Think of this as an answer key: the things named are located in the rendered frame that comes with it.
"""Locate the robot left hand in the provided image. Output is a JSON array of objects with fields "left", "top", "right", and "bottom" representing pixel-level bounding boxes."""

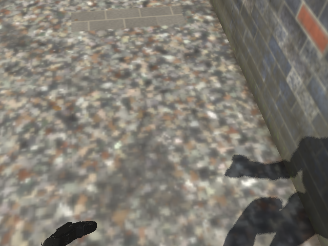
[{"left": 41, "top": 221, "right": 97, "bottom": 246}]

